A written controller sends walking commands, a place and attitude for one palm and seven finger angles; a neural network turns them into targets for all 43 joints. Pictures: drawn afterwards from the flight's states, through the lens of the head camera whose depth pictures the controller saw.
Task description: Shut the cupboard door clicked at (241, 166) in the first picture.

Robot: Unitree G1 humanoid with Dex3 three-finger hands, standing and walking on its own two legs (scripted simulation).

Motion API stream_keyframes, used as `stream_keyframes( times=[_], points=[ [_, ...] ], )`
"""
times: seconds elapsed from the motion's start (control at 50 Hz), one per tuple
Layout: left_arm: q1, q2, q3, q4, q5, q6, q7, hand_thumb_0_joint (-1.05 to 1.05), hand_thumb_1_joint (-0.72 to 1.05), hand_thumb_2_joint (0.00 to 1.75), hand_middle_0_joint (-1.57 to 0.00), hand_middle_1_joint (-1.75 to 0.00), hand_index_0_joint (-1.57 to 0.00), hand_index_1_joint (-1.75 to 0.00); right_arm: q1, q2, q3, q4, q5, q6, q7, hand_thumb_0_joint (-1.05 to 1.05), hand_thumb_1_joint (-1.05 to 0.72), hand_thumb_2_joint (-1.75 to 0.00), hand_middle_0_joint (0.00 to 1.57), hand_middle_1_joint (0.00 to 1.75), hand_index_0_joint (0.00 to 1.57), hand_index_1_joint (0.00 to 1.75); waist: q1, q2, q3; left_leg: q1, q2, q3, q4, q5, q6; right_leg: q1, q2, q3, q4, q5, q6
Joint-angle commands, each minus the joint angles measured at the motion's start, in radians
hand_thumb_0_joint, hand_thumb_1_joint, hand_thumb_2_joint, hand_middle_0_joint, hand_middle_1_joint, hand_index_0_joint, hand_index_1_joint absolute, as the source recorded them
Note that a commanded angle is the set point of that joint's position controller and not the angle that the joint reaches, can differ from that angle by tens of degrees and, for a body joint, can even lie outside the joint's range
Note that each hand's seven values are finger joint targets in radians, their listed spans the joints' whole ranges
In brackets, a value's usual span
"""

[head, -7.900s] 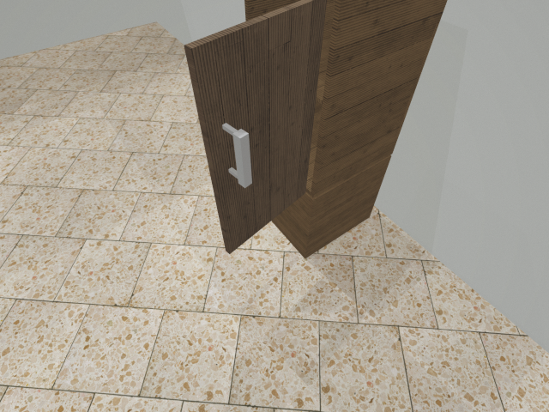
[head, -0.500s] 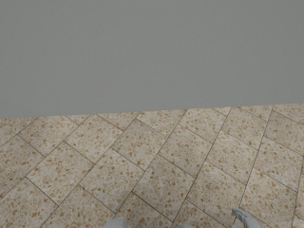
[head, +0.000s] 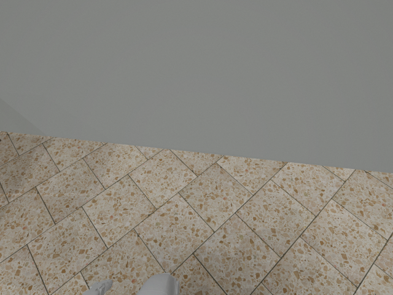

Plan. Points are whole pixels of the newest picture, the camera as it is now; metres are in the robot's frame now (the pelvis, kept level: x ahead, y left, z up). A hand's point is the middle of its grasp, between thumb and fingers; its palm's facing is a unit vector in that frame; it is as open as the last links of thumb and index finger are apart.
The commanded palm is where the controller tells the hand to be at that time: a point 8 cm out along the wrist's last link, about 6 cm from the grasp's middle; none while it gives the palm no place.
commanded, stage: walk to a spot facing it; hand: left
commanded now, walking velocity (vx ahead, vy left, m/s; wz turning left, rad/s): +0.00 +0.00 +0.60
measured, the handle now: out of the picture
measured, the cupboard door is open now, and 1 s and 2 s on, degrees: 100 100 100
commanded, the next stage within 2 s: none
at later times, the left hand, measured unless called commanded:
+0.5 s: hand out of the picture +0.05 +0.25 -0.16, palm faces +0.29 -0.92 -0.24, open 7.4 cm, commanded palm none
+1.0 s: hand out of the picture +0.00 +0.14 -0.16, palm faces +0.63 -0.74 -0.21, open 7.4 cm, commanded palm none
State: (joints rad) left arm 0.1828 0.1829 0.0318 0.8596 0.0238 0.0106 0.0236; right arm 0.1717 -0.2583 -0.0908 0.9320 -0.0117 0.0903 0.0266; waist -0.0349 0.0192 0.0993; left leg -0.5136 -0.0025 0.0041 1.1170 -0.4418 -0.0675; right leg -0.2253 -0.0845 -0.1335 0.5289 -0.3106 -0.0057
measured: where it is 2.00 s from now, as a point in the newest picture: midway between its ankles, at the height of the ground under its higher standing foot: (138, 228)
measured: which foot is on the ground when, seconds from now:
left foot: up 0.00-0.20, down 0.22-0.62, up 0.64-1.00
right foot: down 0.00-0.22, up 0.24-0.62, down 0.64-1.00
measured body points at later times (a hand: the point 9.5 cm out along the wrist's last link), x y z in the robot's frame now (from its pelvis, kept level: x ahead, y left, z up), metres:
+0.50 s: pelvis +0.02 +0.02 +0.00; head +0.06 +0.05 +0.45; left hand +0.04 +0.30 -0.14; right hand +0.17 -0.21 -0.13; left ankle +0.00 +0.12 -0.74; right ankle +0.05 -0.14 -0.68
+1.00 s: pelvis +0.15 +0.04 +0.00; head +0.21 +0.07 +0.44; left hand -0.03 +0.18 -0.15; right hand +0.41 -0.09 -0.14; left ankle +0.16 +0.20 -0.69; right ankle +0.09 -0.12 -0.74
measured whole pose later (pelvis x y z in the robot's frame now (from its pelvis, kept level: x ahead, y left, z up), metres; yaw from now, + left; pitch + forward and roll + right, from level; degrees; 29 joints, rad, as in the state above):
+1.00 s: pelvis +0.15 +0.04 +0.00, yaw +38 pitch +1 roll +2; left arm 0.41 0.16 0.03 1.03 0.03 -0.07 0.01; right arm 0.06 -0.26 -0.07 0.94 -0.02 0.05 0.06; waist 0.03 -0.02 0.11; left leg -0.61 0.06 0.11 0.84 -0.23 -0.01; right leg 0.07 -0.11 -0.33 0.32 -0.39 0.04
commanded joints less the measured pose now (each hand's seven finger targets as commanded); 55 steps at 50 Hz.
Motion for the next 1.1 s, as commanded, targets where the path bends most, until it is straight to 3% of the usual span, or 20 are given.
stream_keyframes(
  times=[0.0, 0.1, 0.16, 0.2, 0.22, 0.32, 0.46, 0.56, 0.58, 0.6, 0.62, 0.64, 0.68, 0.76, 0.92, 0.98, 1.02, 1.04, 1.06, 1.08],
  points=[
    [0.061, 0.203, 0.055, -0.05, 0.0, -0.024, 0.012, 0.0, 0.9, 0.9, -0.2, -0.3, -0.2, -0.3, -0.089, -0.038, 0.003, -0.093, 0.002, -0.033, 0.008, 0.0, -0.9, -0.9, 0.2, 0.3, 0.2, 0.3, 0.059, -0.201, -0.115, -0.032, 0.033, 0.053, -0.137, 0.007, -0.014, 0.188, -0.247, 0.08, -0.144, 0.586, -0.098],
    [0.103, 0.241, 0.072, -0.024, 0.007, -0.02, 0.008, 0.0, 0.9, 0.9, -0.2, -0.3, -0.2, -0.3, -0.104, -0.027, 0.015, -0.104, 0.005, -0.049, 0.008, 0.0, -0.9, -0.9, 0.2, 0.3, 0.2, 0.3, 0.081, -0.225, -0.147, 0.08, 0.018, 0.11, -0.402, 0.0, 0.011, 0.22, -0.288, 0.051, -0.051, 0.665, -0.1],
    [0.067, 0.236, 0.076, -0.029, -0.01, -0.016, -0.003, 0.0, 0.9, 0.9, -0.2, -0.3, -0.2, -0.3, 0.019, -0.083, 0.001, -0.074, -0.002, -0.063, 0.003, 0.0, -0.9, -0.9, 0.2, 0.3, 0.2, 0.3, -0.001, -0.114, -0.198, 0.369, 0.017, 0.09, -0.671, 0.297, 0.046, 0.056, -0.246, -0.032, 0.16, 0.541, -0.008],
    [-0.022, 0.125, 0.04, -0.1, -0.017, -0.003, -0.008, 0.0, 0.9, 0.9, -0.2, -0.3, -0.2, -0.3, 0.163, -0.271, -0.046, -0.051, -0.009, -0.067, -0.016, 0.0, -0.9, -0.9, 0.2, 0.3, 0.2, 0.3, -0.08, 0.298, -0.245, 0.578, 0.425, -0.439, -0.729, 0.958, 0.287, -0.372, -0.033, 0.002, 0.563, -0.379, 0.099],
    [-0.063, 0.16, 0.045, -0.113, -0.008, 0.009, -0.003, 0.0, 0.9, 0.9, -0.2, -0.3, -0.2, -0.3, 0.182, -0.265, -0.04, -0.033, -0.009, -0.063, -0.023, 0.0, -0.9, -0.9, 0.2, 0.3, 0.2, 0.3, -0.079, 0.161, -0.235, 0.535, 0.44, -0.386, -0.713, 0.868, 0.328, -0.378, -0.048, 0.106, 0.642, -0.354, 0.078],
    [-0.012, 0.144, 0.056, -0.037, -0.002, 0.023, -0.018, 0.0, 0.9, 0.9, -0.2, -0.3, -0.2, -0.3, -0.005, -0.164, -0.007, -0.086, -0.012, -0.078, -0.042, 0.0, -0.9, -0.9, 0.2, 0.3, 0.2, 0.3, 0.019, 0.12, -0.149, 0.355, 0.232, -0.236, -0.783, 0.486, 0.209, -0.337, -0.028, 0.14, 0.623, -0.077, 0.089],
    [-0.094, 0.137, 0.051, -0.066, 0.0, -0.003, -0.041, 0.0, 0.9, 0.9, -0.2, -0.3, -0.2, -0.3, 0.054, -0.18, -0.018, -0.063, -0.017, -0.09, -0.03, 0.0, -0.9, -0.9, 0.2, 0.3, 0.2, 0.3, -0.011, 0.126, -0.107, 0.332, 0.212, -0.339, -0.85, 0.058, 0.228, -0.297, 0.015, 0.107, 0.334, -0.098, 0.085],
    [0.027, 0.143, 0.059, -0.033, -0.002, -0.024, -0.049, 0.0, 0.9, 0.9, -0.2, -0.3, -0.2, -0.3, -0.013, -0.176, -0.026, -0.076, -0.013, -0.087, -0.027, 0.0, -0.9, -0.9, 0.2, 0.3, 0.2, 0.3, 0.059, 0.11, -0.12, 0.143, 0.145, -0.348, -0.754, -0.036, 0.191, 0.052, 0.082, 0.052, 0.0, -0.026, 0.076],
    [0.112, 0.182, 0.072, -0.013, 0.001, -0.033, -0.045, 0.0, 0.9, 0.9, -0.2, -0.3, -0.2, -0.3, -0.049, -0.148, -0.022, -0.085, -0.006, -0.089, -0.025, 0.0, -0.9, -0.9, 0.2, 0.3, 0.2, 0.3, 0.111, 0.044, -0.13, -0.007, 0.08, -0.29, -0.653, -0.086, 0.152, 0.238, 0.042, 0.098, -0.125, -0.038, 0.065],
    [0.208, 0.274, 0.095, 0.009, 0.015, -0.043, -0.031, 0.0, 0.9, 0.9, -0.2, -0.3, -0.2, -0.3, -0.058, -0.064, -0.004, -0.108, 0.005, -0.095, -0.021, 0.0, -0.9, -0.9, 0.2, 0.3, 0.2, 0.3, 0.162, -0.221, -0.168, -0.246, -0.033, -0.133, -0.378, -0.157, 0.09, 0.449, -0.21, 0.372, -0.282, -0.278, -0.003],
    [0.225, 0.325, 0.097, 0.007, 0.007, -0.04, -0.019, 0.0, 0.9, 0.9, -0.2, -0.3, -0.2, -0.3, -0.116, -0.067, 0.0, -0.143, -0.002, -0.103, -0.013, 0.0, -0.9, -0.9, 0.2, 0.3, 0.2, 0.3, 0.18, -0.352, -0.124, -0.314, -0.038, -0.038, -0.118, -0.188, 0.056, 0.354, -0.426, 0.625, -0.404, -0.419, -0.089],
    [0.168, 0.29, 0.085, -0.009, -0.001, -0.041, -0.015, 0.0, 0.9, 0.9, -0.2, -0.3, -0.2, -0.3, -0.131, -0.103, -0.01, -0.147, -0.015, -0.099, -0.003, 0.0, -0.9, -0.9, 0.2, 0.3, 0.2, 0.3, 0.135, -0.231, -0.051, -0.3, 0.026, -0.079, 0.008, -0.098, 0.06, 0.217, -0.427, 0.573, -0.425, -0.436, -0.108],
    [0.079, 0.199, 0.066, -0.007, -0.003, -0.062, -0.012, 0.0, 0.9, 0.9, -0.2, -0.3, -0.2, -0.3, -0.072, -0.087, -0.015, -0.088, -0.021, -0.09, 0.01, 0.0, -0.9, -0.9, 0.2, 0.3, 0.2, 0.3, 0.063, -0.21, -0.028, -0.255, 0.08, -0.065, 0.081, 0.064, 0.043, 0.169, -0.335, 0.4, -0.392, -0.226, -0.07],
    [0.148, 0.141, 0.043, 0.04, -0.006, -0.092, -0.017, 0.0, 0.9, 0.9, -0.2, -0.3, -0.2, -0.3, -0.084, -0.027, 0.005, -0.069, -0.014, -0.079, 0.028, 0.0, -0.9, -0.9, 0.2, 0.3, 0.2, 0.3, 0.055, -0.169, -0.032, -0.242, 0.081, 0.014, 0.016, 0.186, 0.016, 0.247, -0.244, 0.073, -0.312, 0.345, -0.045],
    [0.286, 0.14, 0.03, 0.124, 0.004, -0.099, -0.008, 0.0, 0.9, 0.9, -0.2, -0.3, -0.2, -0.3, -0.244, 0.013, 0.044, -0.106, -0.012, -0.085, 0.043, 0.0, -0.9, -0.9, 0.2, 0.3, 0.2, 0.3, 0.089, -0.175, -0.009, -0.215, 0.066, 0.116, -0.281, 0.229, 0.059, 0.366, -0.259, -0.085, -0.261, 0.699, -0.047],
    [0.273, 0.169, 0.035, 0.139, 0.006, -0.099, -0.01, 0.0, 0.9, 0.9, -0.2, -0.3, -0.2, -0.3, -0.197, 0.006, 0.046, -0.091, -0.015, -0.1, 0.035, 0.0, -0.9, -0.9, 0.2, 0.3, 0.2, 0.3, 0.054, -0.195, -0.04, -0.035, 0.005, 0.182, -0.402, 0.158, 0.104, 0.345, -0.276, -0.118, -0.15, 0.93, -0.048],
    [0.24, 0.205, 0.041, 0.132, -0.002, -0.097, -0.016, 0.0, 0.9, 0.9, -0.2, -0.3, -0.2, -0.3, -0.034, -0.033, 0.035, -0.051, -0.02, -0.111, 0.019, 0.0, -0.9, -0.9, 0.2, 0.3, 0.2, 0.3, -0.028, -0.185, -0.128, 0.221, -0.077, 0.233, -0.466, 0.147, 0.144, 0.27, -0.263, -0.173, 0.056, 1.082, -0.033],
    [0.212, 0.213, 0.041, 0.124, -0.009, -0.097, -0.021, 0.0, 0.9, 0.9, -0.2, -0.3, -0.2, -0.3, 0.118, -0.081, 0.019, -0.012, -0.026, -0.114, 0.01, 0.0, -0.9, -0.9, 0.2, 0.3, 0.2, 0.3, -0.11, -0.152, -0.217, 0.461, -0.057, 0.2, -0.547, 0.228, 0.167, 0.14, -0.25, -0.179, 0.271, 0.939, -0.009],
    [0.212, 0.173, 0.037, 0.095, -0.018, -0.096, -0.038, 0.0, 0.9, 0.9, -0.2, -0.3, -0.2, -0.3, 0.26, -0.192, -0.01, 0.014, -0.036, -0.119, -0.003, 0.0, -0.9, -0.9, 0.2, 0.3, 0.2, 0.3, -0.165, 0.019, -0.345, 0.753, 0.158, -0.102, -0.563, 0.316, 0.251, -0.13, -0.144, -0.164, 0.592, 0.398, 0.04],
    [0.169, 0.108, 0.021, 0.04, -0.022, -0.093, -0.043, 0.0, 0.9, 0.9, -0.2, -0.3, -0.2, -0.3, 0.333, -0.291, -0.029, 0.024, -0.022, -0.127, -0.02, 0.0, -0.9, -0.9, 0.2, 0.3, 0.2, 0.3, -0.165, 0.148, -0.43, 0.888, 0.417, -0.526, -0.66, 0.544, 0.365, -0.406, -0.016, -0.039, 0.876, -0.222, 0.065]
  ],
)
